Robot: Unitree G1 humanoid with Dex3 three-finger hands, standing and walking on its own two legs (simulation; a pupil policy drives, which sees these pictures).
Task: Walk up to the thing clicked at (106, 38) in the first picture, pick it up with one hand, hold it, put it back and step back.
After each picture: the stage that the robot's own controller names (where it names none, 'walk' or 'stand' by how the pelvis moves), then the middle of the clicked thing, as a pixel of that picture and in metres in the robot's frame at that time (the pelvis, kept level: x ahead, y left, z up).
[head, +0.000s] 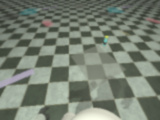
stand; (105, 41) +1.78 -0.40 -0.65
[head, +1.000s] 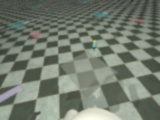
walk; (94, 45) +1.70 +0.00 -0.63
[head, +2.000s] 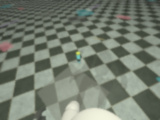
walk; (78, 57) +1.13 +0.27 -0.65
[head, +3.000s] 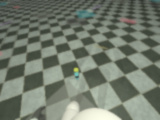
walk; (76, 73) +0.72 +0.22 -0.65
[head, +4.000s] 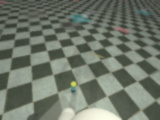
walk; (73, 87) +0.51 +0.15 -0.63
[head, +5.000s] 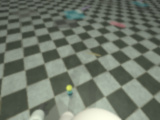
stand; (69, 91) +0.43 +0.19 -0.65
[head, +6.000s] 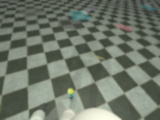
stand; (70, 94) +0.39 +0.17 -0.65
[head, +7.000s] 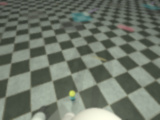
stand; (72, 96) +0.37 +0.16 -0.66
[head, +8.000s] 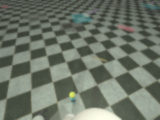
stand; (72, 97) +0.37 +0.17 -0.66
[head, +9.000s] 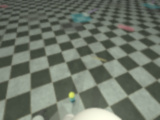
stand; (72, 98) +0.36 +0.17 -0.66
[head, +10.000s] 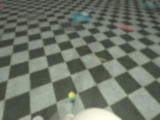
go down; (72, 98) +0.35 +0.17 -0.66
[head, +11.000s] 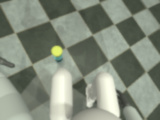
go down; (58, 55) +0.44 +0.22 -0.25
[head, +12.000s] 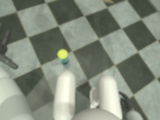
approach; (64, 58) +0.43 +0.21 -0.26
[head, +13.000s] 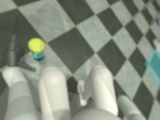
close in; (38, 52) +0.42 +0.26 -0.16
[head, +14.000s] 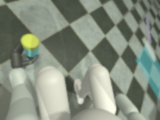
close; (31, 50) +0.43 +0.27 -0.15
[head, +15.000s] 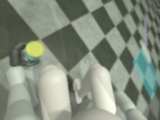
lift; (34, 54) +0.39 +0.26 -0.16
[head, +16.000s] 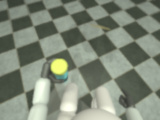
lift; (61, 73) +0.30 +0.18 +0.02
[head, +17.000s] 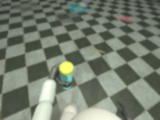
hold; (66, 77) +0.29 +0.15 +0.03
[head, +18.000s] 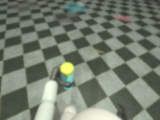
hold; (67, 78) +0.29 +0.14 +0.01
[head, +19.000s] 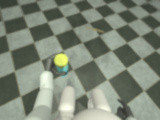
crouch; (62, 67) +0.37 +0.17 -0.04
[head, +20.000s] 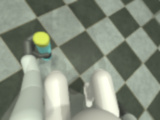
lower; (44, 49) +0.45 +0.24 -0.10
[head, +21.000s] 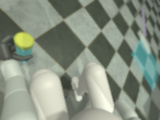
lower; (24, 50) +0.43 +0.27 -0.16
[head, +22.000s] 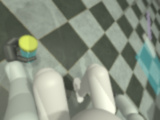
lower; (28, 52) +0.42 +0.27 -0.16
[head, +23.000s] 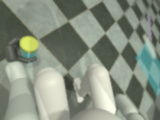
lower; (29, 52) +0.41 +0.27 -0.16
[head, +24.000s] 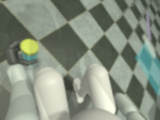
lower; (30, 55) +0.40 +0.26 -0.16
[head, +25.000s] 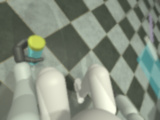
open; (35, 52) +0.41 +0.25 -0.16
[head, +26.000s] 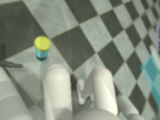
stand; (41, 51) +0.40 +0.25 -0.17
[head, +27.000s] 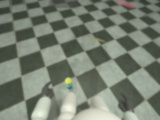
stand; (69, 84) +0.38 +0.18 -0.51
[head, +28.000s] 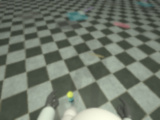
stand; (70, 97) +0.36 +0.17 -0.60
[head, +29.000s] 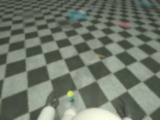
stand; (71, 97) +0.36 +0.17 -0.60
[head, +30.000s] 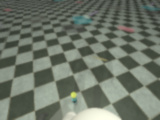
stand; (74, 98) +0.38 +0.16 -0.65
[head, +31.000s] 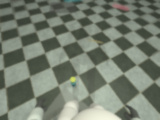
walk; (73, 82) +0.43 +0.15 -0.63
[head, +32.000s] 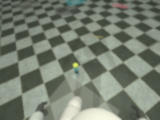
walk; (76, 68) +0.68 +0.22 -0.63
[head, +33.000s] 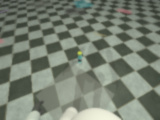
stand; (79, 57) +0.98 +0.19 -0.63
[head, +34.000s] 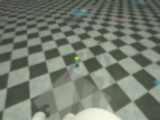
stand; (77, 62) +1.00 +0.20 -0.66
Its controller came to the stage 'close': yes
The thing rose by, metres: 0.68
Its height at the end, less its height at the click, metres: +0.00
